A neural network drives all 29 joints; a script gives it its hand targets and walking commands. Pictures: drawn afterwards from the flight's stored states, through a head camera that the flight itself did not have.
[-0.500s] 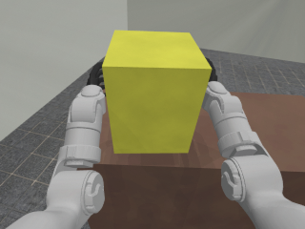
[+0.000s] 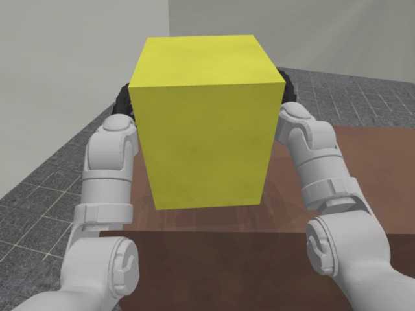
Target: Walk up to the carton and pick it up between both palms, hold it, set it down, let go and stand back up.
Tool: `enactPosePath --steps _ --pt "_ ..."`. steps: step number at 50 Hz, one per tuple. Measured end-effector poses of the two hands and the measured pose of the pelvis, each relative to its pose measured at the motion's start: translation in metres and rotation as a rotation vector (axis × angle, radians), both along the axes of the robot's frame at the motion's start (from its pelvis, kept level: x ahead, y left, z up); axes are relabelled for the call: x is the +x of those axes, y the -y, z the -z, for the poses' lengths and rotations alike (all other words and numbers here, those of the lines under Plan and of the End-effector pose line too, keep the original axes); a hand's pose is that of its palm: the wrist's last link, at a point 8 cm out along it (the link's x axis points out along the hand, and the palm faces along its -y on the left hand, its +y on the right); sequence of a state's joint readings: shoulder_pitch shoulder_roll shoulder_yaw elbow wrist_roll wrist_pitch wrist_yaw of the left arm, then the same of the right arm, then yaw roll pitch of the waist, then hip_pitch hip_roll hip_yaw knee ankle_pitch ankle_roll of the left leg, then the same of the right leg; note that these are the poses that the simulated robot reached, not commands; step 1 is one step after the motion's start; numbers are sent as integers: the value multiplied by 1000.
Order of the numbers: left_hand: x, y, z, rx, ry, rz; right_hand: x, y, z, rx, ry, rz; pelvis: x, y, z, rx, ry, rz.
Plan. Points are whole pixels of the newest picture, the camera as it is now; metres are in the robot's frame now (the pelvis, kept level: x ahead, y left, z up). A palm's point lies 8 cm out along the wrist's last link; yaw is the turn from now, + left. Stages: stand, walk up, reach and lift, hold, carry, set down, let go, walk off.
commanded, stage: reach and lift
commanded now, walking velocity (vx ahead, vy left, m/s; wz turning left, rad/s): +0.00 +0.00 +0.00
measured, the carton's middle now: (204, 122) +0.39 -0.02 +0.23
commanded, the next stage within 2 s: hold in 0.62 s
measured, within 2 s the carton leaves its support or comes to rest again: neither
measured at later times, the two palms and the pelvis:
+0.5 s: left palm (120, 110) +0.38 +0.12 +0.27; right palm (287, 95) +0.38 -0.17 +0.29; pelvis +0.00 -0.01 +0.00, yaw +0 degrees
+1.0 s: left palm (112, 100) +0.36 +0.13 +0.29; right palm (289, 81) +0.37 -0.16 +0.32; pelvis +0.00 -0.01 +0.00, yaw +0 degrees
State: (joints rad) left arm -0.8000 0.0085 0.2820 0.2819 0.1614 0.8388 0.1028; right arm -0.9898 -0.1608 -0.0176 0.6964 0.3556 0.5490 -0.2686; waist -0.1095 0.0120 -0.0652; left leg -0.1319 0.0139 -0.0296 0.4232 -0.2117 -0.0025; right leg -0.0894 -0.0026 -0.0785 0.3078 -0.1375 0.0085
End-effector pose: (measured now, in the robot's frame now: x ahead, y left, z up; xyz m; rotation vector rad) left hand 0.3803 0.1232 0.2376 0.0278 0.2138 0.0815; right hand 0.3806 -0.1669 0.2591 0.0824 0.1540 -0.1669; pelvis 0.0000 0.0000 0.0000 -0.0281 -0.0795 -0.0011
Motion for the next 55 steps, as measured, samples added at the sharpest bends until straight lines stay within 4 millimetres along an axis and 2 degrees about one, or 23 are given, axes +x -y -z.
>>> enactPosePath --steps 30,44,55 --pt "-6 -2 -33 -20 5 -7 -4 -2 -38 -18 0 -9 -3 6 1 0 -4 -4" --pt "-16 -8 -47 -25 9 -20 -10 -8 -55 -27 -1 -24 -4 7 1 -1 -7 -6" --pt "-13 -4 -54 -24 -4 -12 -9 -5 -61 -26 -17 -15 -4 8 1 1 -15 -6"
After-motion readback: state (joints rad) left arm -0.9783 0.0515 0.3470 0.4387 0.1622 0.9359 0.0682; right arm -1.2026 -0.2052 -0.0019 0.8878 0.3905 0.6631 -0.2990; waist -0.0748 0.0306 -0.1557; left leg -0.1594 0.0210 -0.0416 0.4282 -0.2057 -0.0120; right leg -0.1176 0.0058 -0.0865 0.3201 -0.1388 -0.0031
